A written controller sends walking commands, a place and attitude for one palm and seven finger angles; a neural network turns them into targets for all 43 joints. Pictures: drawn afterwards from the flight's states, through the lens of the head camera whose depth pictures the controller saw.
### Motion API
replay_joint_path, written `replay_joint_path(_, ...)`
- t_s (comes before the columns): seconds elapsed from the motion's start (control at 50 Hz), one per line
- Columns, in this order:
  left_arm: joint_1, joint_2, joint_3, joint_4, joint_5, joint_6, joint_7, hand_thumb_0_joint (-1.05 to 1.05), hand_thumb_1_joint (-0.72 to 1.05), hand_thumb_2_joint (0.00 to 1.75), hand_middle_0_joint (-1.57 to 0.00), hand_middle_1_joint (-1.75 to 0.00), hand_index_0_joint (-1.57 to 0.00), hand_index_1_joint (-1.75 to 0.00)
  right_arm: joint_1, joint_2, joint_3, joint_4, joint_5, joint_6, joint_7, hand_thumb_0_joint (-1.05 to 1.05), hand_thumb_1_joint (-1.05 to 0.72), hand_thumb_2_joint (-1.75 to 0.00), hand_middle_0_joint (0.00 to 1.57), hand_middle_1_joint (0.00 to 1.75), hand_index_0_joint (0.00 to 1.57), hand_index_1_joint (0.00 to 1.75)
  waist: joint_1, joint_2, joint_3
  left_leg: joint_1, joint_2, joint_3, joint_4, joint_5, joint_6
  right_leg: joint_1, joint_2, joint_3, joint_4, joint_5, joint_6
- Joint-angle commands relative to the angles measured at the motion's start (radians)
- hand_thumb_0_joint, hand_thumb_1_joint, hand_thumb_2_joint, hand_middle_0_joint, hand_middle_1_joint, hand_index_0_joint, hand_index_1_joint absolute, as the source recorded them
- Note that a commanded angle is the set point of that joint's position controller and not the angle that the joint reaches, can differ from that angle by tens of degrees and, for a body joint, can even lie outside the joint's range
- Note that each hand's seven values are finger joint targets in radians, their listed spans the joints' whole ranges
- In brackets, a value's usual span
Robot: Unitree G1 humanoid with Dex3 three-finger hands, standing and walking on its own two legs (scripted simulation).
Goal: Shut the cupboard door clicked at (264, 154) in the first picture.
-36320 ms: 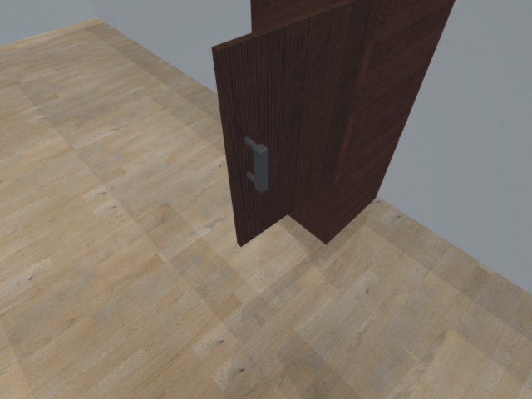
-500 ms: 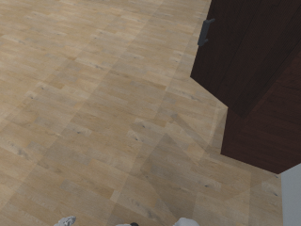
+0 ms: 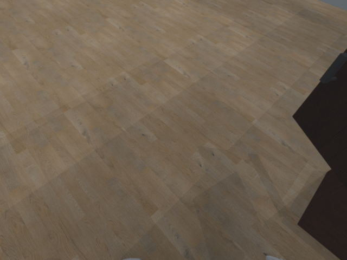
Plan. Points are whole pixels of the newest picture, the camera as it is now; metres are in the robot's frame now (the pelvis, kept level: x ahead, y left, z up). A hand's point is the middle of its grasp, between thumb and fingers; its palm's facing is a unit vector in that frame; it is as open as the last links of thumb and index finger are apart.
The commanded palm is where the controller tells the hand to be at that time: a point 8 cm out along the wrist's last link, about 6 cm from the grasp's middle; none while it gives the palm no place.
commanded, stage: walk to a spot facing it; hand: left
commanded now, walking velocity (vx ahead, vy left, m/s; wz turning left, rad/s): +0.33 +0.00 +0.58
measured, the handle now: (338, 68) +0.78 -0.58 +0.01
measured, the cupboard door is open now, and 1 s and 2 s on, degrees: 59 59 59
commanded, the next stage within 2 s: turn to face it in 0.82 s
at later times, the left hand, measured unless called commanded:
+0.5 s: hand (106, 232) +0.19 +0.18 -0.14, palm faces +0.28 -0.93 -0.24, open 7.4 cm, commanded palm none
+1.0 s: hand (71, 204) +0.26 +0.30 -0.16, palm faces +0.56 -0.80 -0.22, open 7.4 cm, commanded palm none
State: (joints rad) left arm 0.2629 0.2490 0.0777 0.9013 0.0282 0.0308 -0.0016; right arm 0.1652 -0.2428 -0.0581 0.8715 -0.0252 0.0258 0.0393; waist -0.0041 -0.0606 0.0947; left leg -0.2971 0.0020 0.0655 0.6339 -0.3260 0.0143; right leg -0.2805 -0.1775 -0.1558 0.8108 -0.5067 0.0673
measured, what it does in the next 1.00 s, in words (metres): walks ahead, turning left: right foot, then left foot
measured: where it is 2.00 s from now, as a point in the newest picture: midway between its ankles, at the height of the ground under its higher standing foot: (139, 202)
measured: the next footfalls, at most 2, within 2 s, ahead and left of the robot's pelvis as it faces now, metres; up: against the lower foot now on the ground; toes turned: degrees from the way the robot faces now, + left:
right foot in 0.36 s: +0.24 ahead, -0.12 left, +0.00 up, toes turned +5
left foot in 0.80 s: +0.35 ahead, +0.19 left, +0.00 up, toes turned +35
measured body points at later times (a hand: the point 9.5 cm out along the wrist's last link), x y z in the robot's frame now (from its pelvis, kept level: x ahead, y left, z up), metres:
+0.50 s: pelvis +0.16 -0.03 +0.02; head +0.20 -0.03 +0.46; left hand +0.18 +0.23 -0.12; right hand +0.24 -0.27 -0.14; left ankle +0.07 +0.08 -0.62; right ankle +0.20 -0.13 -0.72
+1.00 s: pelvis +0.33 +0.10 +0.01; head +0.36 +0.14 +0.46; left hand +0.23 +0.34 -0.14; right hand +0.55 -0.06 -0.11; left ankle +0.31 +0.16 -0.72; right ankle +0.42 -0.05 -0.64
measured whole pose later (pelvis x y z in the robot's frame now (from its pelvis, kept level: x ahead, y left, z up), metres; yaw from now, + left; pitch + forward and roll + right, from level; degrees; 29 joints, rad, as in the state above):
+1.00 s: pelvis +0.33 +0.10 +0.01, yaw +32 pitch +1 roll -1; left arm 0.23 0.23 0.08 0.92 0.03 0.00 -0.01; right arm 0.16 -0.20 -0.01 0.90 -0.03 -0.04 0.00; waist 0.02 -0.03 0.11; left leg -0.30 -0.04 0.07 0.53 -0.25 0.09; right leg -0.54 -0.14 -0.03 1.12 -0.34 0.06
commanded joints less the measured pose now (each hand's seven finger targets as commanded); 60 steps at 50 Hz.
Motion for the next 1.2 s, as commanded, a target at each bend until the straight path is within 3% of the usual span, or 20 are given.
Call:
replay_joint_path(0.0, -0.222, 0.083, 0.022, -0.165, -0.001, -0.043, -0.004, 0.00, 0.90, 0.90, -0.20, -0.30, -0.20, -0.30, 0.258, -0.227, -0.050, 0.009, -0.012, -0.033, -0.047, 0.00, -0.90, -0.90, 0.20, 0.30, 0.20, 0.30, -0.126, 0.271, -0.041, 0.281, 0.343, -0.523, -0.370, -0.007, 0.203, -0.490, 0.031, 0.147, 0.338, -0.015, -0.023)
replay_joint_path(0.08, -0.131, 0.076, 0.022, -0.104, -0.002, -0.046, -0.027, 0.00, 0.90, 0.90, -0.20, -0.30, -0.20, -0.30, 0.150, -0.171, -0.028, -0.007, -0.006, -0.059, -0.055, 0.00, -0.90, -0.90, 0.20, 0.30, 0.20, 0.30, -0.044, 0.199, -0.064, 0.256, 0.231, -0.354, -0.374, 0.158, 0.171, -0.398, 0.057, 0.141, 0.231, 0.163, -0.005)
replay_joint_path(0.22, -0.159, 0.062, 0.016, -0.121, -0.006, -0.048, -0.036, 0.00, 0.90, 0.90, -0.20, -0.30, -0.20, -0.30, 0.143, -0.161, -0.032, 0.031, -0.006, -0.063, -0.046, 0.00, -0.90, -0.90, 0.20, 0.30, 0.20, 0.30, -0.026, 0.202, -0.014, 0.118, 0.185, -0.312, -0.399, 0.056, 0.167, -0.210, 0.111, 0.088, -0.086, 0.260, 0.003)
replay_joint_path(0.28, -0.034, 0.074, 0.026, -0.081, -0.004, -0.061, -0.032, 0.00, 0.90, 0.90, -0.20, -0.30, -0.20, -0.30, 0.106, -0.157, -0.034, 0.038, -0.002, -0.060, -0.048, 0.00, -0.90, -0.90, 0.20, 0.30, 0.20, 0.30, 0.040, 0.161, -0.048, -0.012, 0.156, -0.308, -0.286, 0.055, 0.138, 0.084, 0.165, 0.063, -0.222, 0.316, -0.012)
replay_joint_path(0.3, 0.082, 0.108, 0.041, -0.048, -0.001, -0.070, -0.026, 0.00, 0.90, 0.90, -0.20, -0.30, -0.20, -0.30, 0.088, -0.140, -0.032, 0.032, 0.006, -0.062, -0.046, 0.00, -0.90, -0.90, 0.20, 0.30, 0.20, 0.30, 0.097, 0.096, -0.070, -0.131, 0.093, -0.260, -0.136, 0.033, 0.107, 0.280, 0.134, 0.109, -0.300, 0.279, -0.029)
replay_joint_path(0.32, 0.230, 0.215, 0.065, -0.015, 0.012, -0.086, -0.013, 0.00, 0.90, 0.90, -0.20, -0.30, -0.20, -0.30, 0.109, -0.069, -0.021, 0.018, 0.020, -0.070, -0.039, 0.00, -0.90, -0.90, 0.20, 0.30, 0.20, 0.30, 0.155, -0.156, -0.178, -0.306, -0.030, -0.140, 0.197, -0.117, 0.049, 0.510, -0.113, 0.397, -0.453, 0.003, -0.103)
replay_joint_path(0.34, 0.287, 0.264, 0.071, -0.010, 0.007, -0.081, -0.003, 0.00, 0.90, 0.90, -0.20, -0.30, -0.20, -0.30, 0.112, -0.045, -0.019, -0.015, 0.015, -0.073, -0.041, 0.00, -0.90, -0.90, 0.20, 0.30, 0.20, 0.30, 0.159, -0.291, -0.218, -0.391, -0.094, -0.104, 0.495, -0.337, 0.029, 0.496, -0.323, 0.725, -0.629, -0.155, -0.190)
replay_joint_path(0.36, 0.197, 0.224, 0.064, -0.024, 0.004, -0.078, 0.008, 0.00, 0.90, 0.90, -0.20, -0.30, -0.20, -0.30, 0.109, -0.074, -0.033, -0.008, 0.006, -0.063, -0.035, 0.00, -0.90, -0.90, 0.20, 0.30, 0.20, 0.30, 0.105, -0.196, -0.132, -0.419, -0.013, -0.152, 0.645, -0.256, 0.034, 0.357, -0.339, 0.739, -0.666, -0.306, -0.213)
replay_joint_path(0.44, -0.003, 0.065, 0.022, -0.050, 0.007, -0.100, 0.016, 0.00, 0.90, 0.90, -0.20, -0.30, -0.20, -0.30, 0.084, -0.011, -0.023, 0.035, -0.005, -0.034, -0.006, 0.00, -0.90, -0.90, 0.20, 0.30, 0.20, 0.30, -0.011, -0.078, -0.033, -0.328, 0.092, -0.114, 0.639, 0.030, -0.006, 0.055, -0.197, 0.235, -0.637, 0.106, -0.157)
replay_joint_path(0.48, 0.017, 0.060, 0.024, -0.029, 0.007, -0.109, 0.017, 0.00, 0.90, 0.90, -0.20, -0.30, -0.20, -0.30, 0.074, 0.008, -0.023, 0.032, -0.002, -0.022, 0.003, 0.00, -0.90, -0.90, 0.20, 0.30, 0.20, 0.30, -0.017, -0.080, -0.028, -0.324, 0.098, -0.076, 0.542, 0.052, -0.019, 0.078, -0.182, 0.123, -0.639, 0.253, -0.158)
replay_joint_path(0.66, 0.144, 0.100, 0.026, 0.041, 0.005, -0.116, 0.016, 0.00, 0.90, 0.90, -0.20, -0.30, -0.20, -0.30, -0.127, 0.014, 0.000, -0.064, -0.003, -0.040, 0.030, 0.00, -0.90, -0.90, 0.20, 0.30, 0.20, 0.30, 0.033, -0.060, -0.033, -0.300, 0.069, 0.041, 0.091, 0.065, 0.014, 0.337, -0.203, -0.059, -0.511, 0.734, -0.143)
replay_joint_path(0.7, 0.133, 0.130, 0.032, 0.034, 0.002, -0.112, 0.014, 0.00, 0.90, 0.90, -0.20, -0.30, -0.20, -0.30, -0.085, -0.005, -0.003, -0.062, -0.005, -0.046, 0.021, 0.00, -0.90, -0.90, 0.20, 0.30, 0.20, 0.30, 0.003, -0.069, -0.061, -0.170, 0.010, 0.097, 0.052, 0.025, 0.043, 0.328, -0.210, -0.099, -0.402, 0.938, -0.137)
replay_joint_path(0.74, 0.096, 0.160, 0.034, 0.021, -0.007, -0.102, 0.010, 0.00, 0.90, 0.90, -0.20, -0.30, -0.20, -0.30, 0.105, -0.066, -0.022, -0.018, -0.012, -0.048, 0.008, 0.00, -0.90, -0.90, 0.20, 0.30, 0.20, 0.30, -0.105, -0.042, -0.150, 0.155, -0.049, 0.125, -0.043, 0.104, 0.067, 0.182, -0.167, -0.170, -0.125, 0.923, -0.095)
replay_joint_path(0.76, 0.090, 0.124, 0.034, -0.002, -0.007, -0.096, 0.000, 0.00, 0.90, 0.90, -0.20, -0.30, -0.20, -0.30, 0.243, -0.175, -0.047, 0.009, -0.022, -0.049, -0.003, 0.00, -0.90, -0.90, 0.20, 0.30, 0.20, 0.30, -0.173, 0.137, -0.240, 0.408, 0.088, -0.095, -0.109, 0.090, 0.128, -0.040, -0.097, -0.168, 0.178, 0.617, -0.050)
replay_joint_path(0.78, 0.047, 0.075, 0.019, -0.069, -0.019, -0.093, -0.015, 0.00, 0.90, 0.90, -0.20, -0.30, -0.20, -0.30, 0.332, -0.308, -0.079, 0.020, -0.022, -0.056, -0.016, 0.00, -0.90, -0.90, 0.20, 0.30, 0.20, 0.30, -0.191, 0.347, -0.289, 0.557, 0.403, -0.597, -0.242, 0.277, 0.278, -0.377, 0.072, -0.091, 0.509, -0.087, 0.000)
replay_joint_path(0.8, -0.036, 0.093, 0.017, -0.116, -0.016, -0.090, -0.004, 0.00, 0.90, 0.90, -0.20, -0.30, -0.20, -0.30, 0.327, -0.330, -0.073, 0.027, -0.003, -0.050, -0.031, 0.00, -0.90, -0.90, 0.20, 0.30, 0.20, 0.30, -0.179, 0.168, -0.283, 0.503, 0.474, -0.673, -0.294, 0.273, 0.319, -0.451, 0.058, 0.086, 0.572, -0.091, -0.022)
replay_joint_path(0.86, -0.022, 0.060, 0.022, -0.067, -0.002, -0.076, -0.005, 0.00, 0.90, 0.90, -0.20, -0.30, -0.20, -0.30, 0.094, -0.184, -0.028, -0.038, -0.004, -0.070, -0.051, 0.00, -0.90, -0.90, 0.20, 0.30, 0.20, 0.30, -0.068, 0.213, -0.124, 0.141, 0.327, -0.427, -0.345, 0.079, 0.210, -0.379, -0.006, 0.166, 0.479, 0.079, -0.023)
replay_joint_path(0.92, 0.077, 0.012, 0.014, -0.013, 0.005, -0.051, -0.009, 0.00, 0.90, 0.90, -0.20, -0.30, -0.20, -0.30, 0.059, -0.116, -0.001, -0.023, -0.003, -0.085, -0.056, 0.00, -0.90, -0.90, 0.20, 0.30, 0.20, 0.30, 0.004, 0.147, -0.135, 0.110, 0.236, -0.245, -0.339, 0.390, 0.173, -0.286, 0.029, 0.138, 0.336, 0.192, -0.010)
replay_joint_path(1.04, 0.016, -0.024, -0.024, 0.013, -0.005, -0.029, 0.008, 0.00, 0.90, 0.90, -0.20, -0.30, -0.20, -0.30, 0.117, -0.052, 0.012, 0.069, 0.003, -0.081, -0.067, 0.00, -0.90, -0.90, 0.20, 0.30, 0.20, 0.30, 0.009, 0.149, -0.105, 0.141, 0.215, -0.069, -0.309, 0.720, 0.135, -0.142, 0.099, 0.113, 0.011, 0.326, -0.032)
replay_joint_path(1.18, 0.024, 0.015, 0.005, -0.003, -0.002, -0.016, -0.006, 0.00, 0.90, 0.90, -0.20, -0.30, -0.20, -0.30, 0.087, -0.082, -0.003, 0.089, 0.001, -0.043, -0.082, 0.00, -0.90, -0.90, 0.20, 0.30, 0.20, 0.30, 0.044, 0.155, -0.023, 0.092, 0.256, -0.016, -0.127, 0.552, 0.092, 0.047, 0.158, 0.092, -0.206, 0.361, -0.073)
